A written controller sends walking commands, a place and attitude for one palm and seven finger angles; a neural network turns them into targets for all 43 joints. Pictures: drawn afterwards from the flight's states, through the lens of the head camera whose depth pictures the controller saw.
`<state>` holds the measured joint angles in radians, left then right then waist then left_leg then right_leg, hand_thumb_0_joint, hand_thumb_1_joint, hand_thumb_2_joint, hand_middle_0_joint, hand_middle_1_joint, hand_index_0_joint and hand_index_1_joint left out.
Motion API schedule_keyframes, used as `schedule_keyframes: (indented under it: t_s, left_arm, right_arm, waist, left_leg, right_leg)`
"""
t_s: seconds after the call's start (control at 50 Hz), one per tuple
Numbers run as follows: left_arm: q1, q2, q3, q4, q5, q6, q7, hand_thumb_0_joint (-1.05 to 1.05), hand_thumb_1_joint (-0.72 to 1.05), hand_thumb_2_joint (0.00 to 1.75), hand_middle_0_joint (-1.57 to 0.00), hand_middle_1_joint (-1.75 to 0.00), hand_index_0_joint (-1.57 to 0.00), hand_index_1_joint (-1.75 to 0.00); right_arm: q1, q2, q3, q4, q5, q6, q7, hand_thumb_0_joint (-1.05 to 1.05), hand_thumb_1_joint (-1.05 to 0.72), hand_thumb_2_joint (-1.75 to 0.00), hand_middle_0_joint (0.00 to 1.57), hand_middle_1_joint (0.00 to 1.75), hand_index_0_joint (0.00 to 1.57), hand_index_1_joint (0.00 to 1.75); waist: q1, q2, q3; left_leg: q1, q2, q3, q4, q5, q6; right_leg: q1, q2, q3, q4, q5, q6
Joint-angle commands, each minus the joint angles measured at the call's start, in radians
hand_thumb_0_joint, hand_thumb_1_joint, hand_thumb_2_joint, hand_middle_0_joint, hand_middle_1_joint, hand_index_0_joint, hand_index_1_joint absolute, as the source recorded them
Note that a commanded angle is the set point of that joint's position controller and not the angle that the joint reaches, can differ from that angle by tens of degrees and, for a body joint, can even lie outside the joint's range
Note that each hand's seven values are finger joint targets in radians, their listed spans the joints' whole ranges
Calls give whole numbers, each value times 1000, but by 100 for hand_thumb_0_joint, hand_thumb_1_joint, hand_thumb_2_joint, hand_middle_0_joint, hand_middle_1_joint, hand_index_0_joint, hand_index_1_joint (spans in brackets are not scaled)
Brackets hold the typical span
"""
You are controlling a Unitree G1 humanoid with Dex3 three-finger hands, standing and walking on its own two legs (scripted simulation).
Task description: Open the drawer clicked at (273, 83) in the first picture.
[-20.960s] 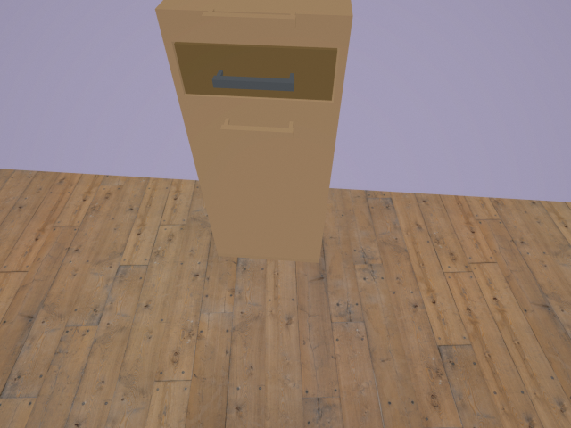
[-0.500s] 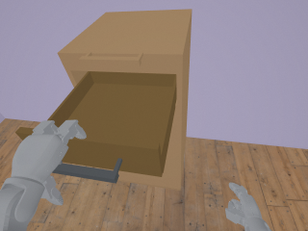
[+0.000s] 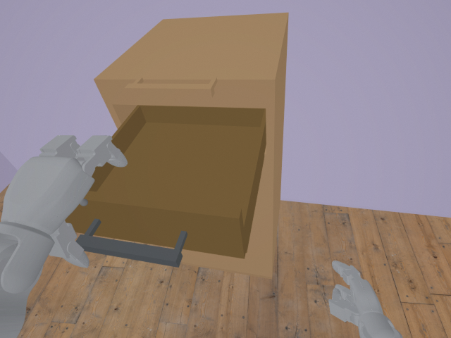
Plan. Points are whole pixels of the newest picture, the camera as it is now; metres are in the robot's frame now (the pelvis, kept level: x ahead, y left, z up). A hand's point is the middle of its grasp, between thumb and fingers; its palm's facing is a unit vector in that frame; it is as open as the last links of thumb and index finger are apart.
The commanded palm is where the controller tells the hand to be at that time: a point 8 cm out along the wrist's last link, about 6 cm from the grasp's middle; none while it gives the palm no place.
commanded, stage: lift the hand off the handle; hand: left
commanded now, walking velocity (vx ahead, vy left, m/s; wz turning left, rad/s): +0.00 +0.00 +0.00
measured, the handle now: (132, 240) +0.25 +0.22 +0.06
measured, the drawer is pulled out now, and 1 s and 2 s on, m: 0.30 0.30 0.30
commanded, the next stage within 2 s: draw the hand back to the body in 0.06 s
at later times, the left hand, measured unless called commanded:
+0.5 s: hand (69, 213) +0.20 +0.24 +0.20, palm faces +0.17 -0.05 -0.98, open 13.9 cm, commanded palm +0.16 +0.24 +0.26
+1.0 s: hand (75, 194) +0.21 +0.21 +0.24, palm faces +0.41 -0.83 -0.39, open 13.3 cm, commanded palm +0.16 +0.26 +0.26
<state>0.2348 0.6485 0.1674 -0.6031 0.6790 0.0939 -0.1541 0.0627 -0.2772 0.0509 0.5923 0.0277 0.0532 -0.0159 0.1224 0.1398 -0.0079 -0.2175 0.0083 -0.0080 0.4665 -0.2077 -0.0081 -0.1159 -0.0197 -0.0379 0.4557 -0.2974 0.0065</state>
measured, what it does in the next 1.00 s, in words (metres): stands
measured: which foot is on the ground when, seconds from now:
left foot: down 0.00-1.00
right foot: down 0.00-1.00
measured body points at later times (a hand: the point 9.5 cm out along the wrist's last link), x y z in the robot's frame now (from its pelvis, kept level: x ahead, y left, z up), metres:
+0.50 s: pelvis +0.00 +0.00 +0.00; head -0.01 -0.04 +0.45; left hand +0.19 +0.24 +0.25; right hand +0.24 -0.19 -0.08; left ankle +0.03 +0.12 -0.74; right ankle -0.03 -0.12 -0.74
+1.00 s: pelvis +0.01 +0.00 +0.00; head +0.00 -0.01 +0.45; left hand +0.18 +0.26 +0.26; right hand +0.21 -0.21 -0.08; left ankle +0.03 +0.12 -0.74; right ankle -0.03 -0.12 -0.74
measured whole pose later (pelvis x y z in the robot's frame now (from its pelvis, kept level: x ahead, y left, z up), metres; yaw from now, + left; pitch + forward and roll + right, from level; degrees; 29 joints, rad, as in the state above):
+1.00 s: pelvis +0.01 +0.00 +0.00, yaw -1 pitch -3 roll -1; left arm 0.39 0.36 0.37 -0.66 -0.05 -0.14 0.07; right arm 0.19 -0.20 0.06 0.62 0.01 -0.15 -0.08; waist 0.07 0.04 0.02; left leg -0.17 0.03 0.01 0.46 -0.24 -0.02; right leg -0.05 0.00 -0.02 0.40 -0.29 0.00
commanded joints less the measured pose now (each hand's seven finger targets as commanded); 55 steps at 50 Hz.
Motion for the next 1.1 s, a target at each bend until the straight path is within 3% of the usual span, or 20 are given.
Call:
schedule_keyframes:
  t_s: [0.0, 0.14, 0.32, 0.38, 0.42, 0.48, 0.52, 0.6, 0.74, 0.76, 0.78, 0.8, 0.82, 0.86, 0.88, 0.92, 0.94, 0.96, 1.02, 1.08]
  left_arm:
    - [-155, 222, 167, -101, 11, 28, 24, 0, -50, 30, -30, -120, -30, -120]
    - [-92, 217, 177, -196, -18, 26, 3, 0, -50, 30, -30, -120, -30, -120]
    - [-89, 250, 238, -197, -20, -14, 48, 0, -50, 30, -30, -120, -30, -120]
    - [-75, 238, 215, -145, -16, -14, 45, 0, -50, 30, -30, -120, -30, -120]
    - [-78, 241, 225, -188, -26, -5, 43, 0, -50, 30, -30, -120, -30, -120]
    - [-45, 258, 225, -164, -28, -10, 29, 0, -50, 30, -30, -120, -30, -120]
    - [-31, 267, 245, -193, -35, -1, 27, 0, -50, 30, -30, -120, -30, -120]
    - [11, 297, 281, -206, -47, -22, 25, 0, -50, 30, -30, -120, -30, -120]
    - [58, 305, 331, -172, -95, -60, 29, 0, -50, 30, -30, -120, -30, -120]
    - [-42, -128, 271, -187, -699, -156, 112, 0, -47, 32, -30, -118, -30, -118]
    - [36, -26, 328, -89, -696, -192, 168, 0, -43, 33, -29, -115, -29, -115]
    - [69, -35, 332, -78, -693, -205, 190, 0, -40, 34, -29, -113, -29, -113]
    - [83, -28, 376, -130, -750, -224, 205, 0, -36, 36, -29, -111, -29, -111]
    - [35, -24, 380, -243, -760, -277, 236, 0, -29, 39, -29, -107, -29, -107]
    - [42, -50, 361, -262, -761, -293, 247, 0, -26, 40, -28, -104, -28, -104]
    - [47, -55, 349, -297, -758, -305, 263, 0, -18, 43, -28, -100, -28, -100]
    - [54, -103, 302, -283, -757, -310, 266, 0, -15, 45, -27, -98, -27, -98]
    - [53, -102, 298, -280, -757, -305, 268, 0, -12, 47, -27, -95, -27, -95]
    - [34, -74, 332, -256, -755, -308, 273, 0, -1, 51, -26, -88, -26, -88]
    - [84, -99, 336, -206, -764, -305, 264, 0, 9, 55, -26, -82, -26, -82]
  right_arm:
    - [-201, -80, -31, -185, 8, -44, 12, 0, -90, -90, 20, 30, 20, 30]
    - [-211, -76, -22, -214, 10, -39, 24, 0, -90, -90, 20, 30, 20, 30]
    - [-212, -74, -30, -203, 14, -62, 13, 0, -90, -90, 20, 30, 20, 30]
    - [-176, -78, -35, -196, 5, -47, 9, 0, -90, -90, 20, 30, 20, 30]
    - [-223, -77, -32, -208, 17, -65, 12, 0, -90, -90, 20, 30, 20, 30]
    - [-178, -84, -36, -208, 7, -49, 8, 0, -90, -90, 20, 30, 20, 30]
    - [-219, -82, -30, -216, 21, -62, 10, 0, -90, -90, 20, 30, 20, 30]
    - [-170, -87, -31, -228, 9, -53, 3, 0, -90, -90, 20, 30, 20, 30]
    - [-146, -82, -36, -219, 9, -68, 0, 0, -90, -90, 20, 30, 20, 30]
    - [-53, 5, -38, -220, 13, -134, -27, 0, -90, -90, 20, 30, 20, 30]
    - [-34, -42, -36, -172, 2, -162, -45, 0, -90, -90, 20, 30, 20, 30]
    - [-45, -40, -37, -163, 2, -175, -50, 0, -90, -90, 20, 30, 20, 30]
    - [-72, -45, -38, -159, 4, -195, -54, 0, -90, -90, 20, 30, 20, 30]
    - [-48, -35, -44, -162, -6, -230, -69, 0, -90, -90, 20, 30, 20, 30]
    - [-42, -33, -44, -156, -12, -243, -72, 0, -90, -90, 20, 30, 20, 30]
    - [-51, -27, -40, -141, -19, -274, -74, 0, -90, -90, 20, 30, 20, 30]
    - [-30, -22, -34, -137, -23, -278, -70, 0, -90, -90, 20, 30, 20, 30]
    - [-39, -22, -36, -140, -21, -284, -68, 0, -90, -90, 20, 30, 20, 30]
    - [-29, -29, -47, -123, -25, -288, -69, 0, -90, -90, 20, 30, 20, 30]
    - [-21, -27, -52, -119, -25, -271, -63, 0, -90, -90, 20, 30, 20, 30]
  waist:
    - [1, -105, -130]
    - [3, -85, -174]
    - [-6, -39, -135]
    - [-6, -68, -124]
    - [-4, -22, -136]
    - [-4, -79, -140]
    - [-6, -42, -145]
    - [0, -81, -140]
    - [-1, -67, -122]
    - [-121, -150, -27]
    - [-107, -209, -5]
    - [-100, -168, 2]
    - [-82, -218, -23]
    - [-66, -169, -117]
    - [-62, -98, -139]
    - [-49, 37, -109]
    - [-57, 32, -73]
    - [-54, 30, -39]
    - [-51, -10, -25]
    - [-49, -37, -38]
  left_leg:
    - [85, -15, 18, -57, 180, 9]
    - [91, -16, 27, -39, 201, 11]
    - [109, -3, 18, -21, 154, 9]
    - [93, -11, 20, -35, 151, 11]
    - [102, -4, 16, -27, 154, 9]
    - [87, -12, 20, -33, 155, 12]
    - [91, -4, 17, -24, 159, 8]
    - [86, -8, 20, -20, 163, 11]
    - [84, -10, 24, -2, 149, 14]
    - [176, 33, 33, -24, 62, 26]
    - [159, 47, 18, -38, 1, 23]
    - [153, 44, 15, -45, -27, 19]
    - [157, 39, 10, -51, -12, 20]
    - [194, 36, 26, -54, 52, 23]
    - [208, 27, 39, -53, 71, 24]
    - [201, 27, 40, -62, 99, 16]
    - [179, 26, 34, -76, 102, 14]
    - [164, 32, 28, -82, 109, 14]
    - [169, 33, 32, -75, 161, 16]
    - [174, 31, 44, -64, 233, 21]
  right_leg:
    - [-43, 16, -20, -70, 221, -1]
    - [-30, 22, -26, -60, 242, -2]
    - [-85, 26, -20, -86, 175, -8]
    - [-82, 22, -31, -84, 166, -4]
    - [-79, 24, -20, -79, 181, -8]
    - [-67, 20, -30, -75, 187, -2]
    - [-70, 27, -23, -74, 193, -4]
    - [-76, 11, -31, -71, 204, 5]
    - [-101, 16, -41, -81, 179, 3]
    - [-140, 37, -50, -127, 146, -20]
    - [-144, 36, -46, -133, 100, -18]
    - [-146, 29, -36, -138, 70, -17]
    - [-117, 32, -37, -149, 86, -16]
    - [-61, 10, -26, -134, 131, -10]
    - [-51, 10, -21, -133, 153, -14]
    - [-48, 7, -5, -131, 161, -25]
    - [-48, 8, -18, -134, 161, -28]
    - [-52, 6, -15, -134, 163, -29]
    - [-39, 11, -12, -145, 212, -31]
    - [-17, 13, -17, -126, 306, -29]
